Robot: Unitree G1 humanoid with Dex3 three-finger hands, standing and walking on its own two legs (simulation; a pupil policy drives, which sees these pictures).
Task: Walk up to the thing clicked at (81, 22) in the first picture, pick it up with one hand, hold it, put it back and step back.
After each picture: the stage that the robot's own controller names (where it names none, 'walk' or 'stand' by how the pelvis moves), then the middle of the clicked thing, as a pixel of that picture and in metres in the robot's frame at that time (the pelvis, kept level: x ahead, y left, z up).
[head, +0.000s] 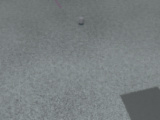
stand; (81, 21) +1.82 -0.04 -0.72
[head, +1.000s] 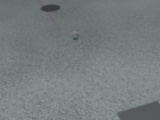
walk; (75, 36) +1.70 +0.19 -0.71
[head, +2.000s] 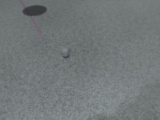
walk; (65, 53) +1.16 +0.25 -0.72
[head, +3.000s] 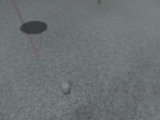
walk; (65, 89) +0.75 +0.18 -0.72
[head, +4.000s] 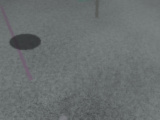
walk; out of the picture +0.48 +0.12 -0.70
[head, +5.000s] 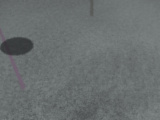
stand; out of the picture +0.36 +0.16 -0.71
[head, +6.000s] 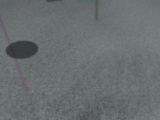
stand; out of the picture +0.34 +0.15 -0.72
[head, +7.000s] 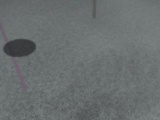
stand; out of the picture +0.35 +0.16 -0.72
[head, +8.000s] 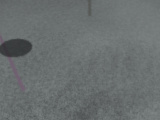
stand; out of the picture +0.35 +0.16 -0.72
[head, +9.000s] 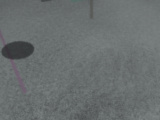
stand; out of the picture +0.35 +0.16 -0.73
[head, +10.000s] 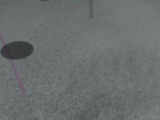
stand; out of the picture +0.34 +0.16 -0.73
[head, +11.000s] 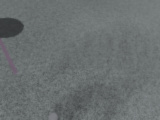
go down; (53, 119) +0.37 +0.16 -0.69
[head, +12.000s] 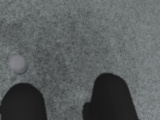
go down; (18, 65) +0.42 +0.20 -0.29
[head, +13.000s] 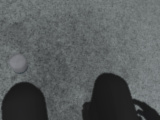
close in; (19, 64) +0.43 +0.20 -0.30
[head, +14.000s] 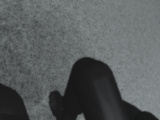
close in; out of the picture +0.42 +0.24 -0.23
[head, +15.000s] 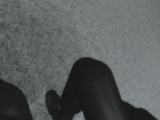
close; out of the picture +0.42 +0.24 -0.23
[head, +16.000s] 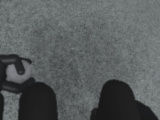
lift; (20, 76) +0.34 +0.21 -0.09
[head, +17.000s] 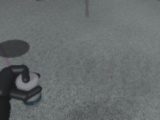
hold; (30, 90) +0.32 +0.18 +0.04
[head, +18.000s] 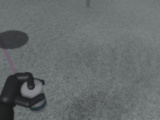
hold; (35, 96) +0.31 +0.17 -0.01
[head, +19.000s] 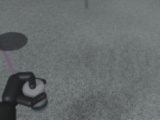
crouch; (36, 96) +0.31 +0.16 -0.01
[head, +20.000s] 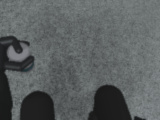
crouch; (22, 59) +0.43 +0.18 -0.10
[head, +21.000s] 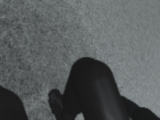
lower; out of the picture +0.44 +0.26 -0.23
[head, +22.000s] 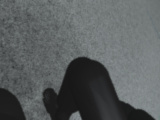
lower; out of the picture +0.44 +0.27 -0.24
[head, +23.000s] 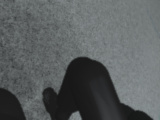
lower; out of the picture +0.44 +0.27 -0.24
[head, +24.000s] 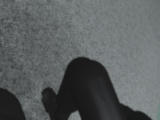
lower; out of the picture +0.44 +0.26 -0.24
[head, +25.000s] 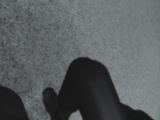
loosen; out of the picture +0.44 +0.25 -0.24
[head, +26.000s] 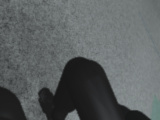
withdraw; out of the picture +0.43 +0.25 -0.25
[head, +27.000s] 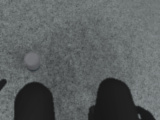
walk; (32, 62) +0.46 +0.19 -0.32
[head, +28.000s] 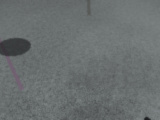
stand; out of the picture +0.38 +0.14 -0.65
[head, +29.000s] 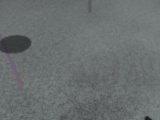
stand; out of the picture +0.39 +0.15 -0.67
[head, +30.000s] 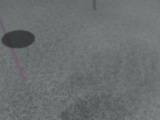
stand; out of the picture +0.39 +0.15 -0.68
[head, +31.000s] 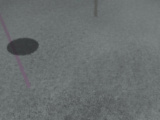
walk; out of the picture +0.40 +0.15 -0.72
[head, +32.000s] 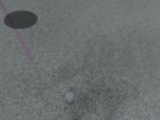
walk; (69, 98) +0.50 +0.08 -0.70
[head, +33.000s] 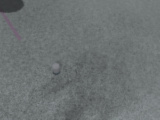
walk; (56, 69) +0.77 +0.16 -0.70
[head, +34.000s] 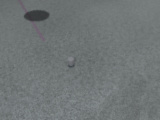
stand; (71, 62) +1.05 +0.15 -0.71
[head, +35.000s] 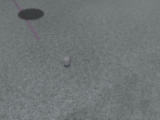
stand; (66, 62) +1.04 +0.14 -0.72
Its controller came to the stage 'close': yes
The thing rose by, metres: 0.70
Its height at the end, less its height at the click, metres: +0.00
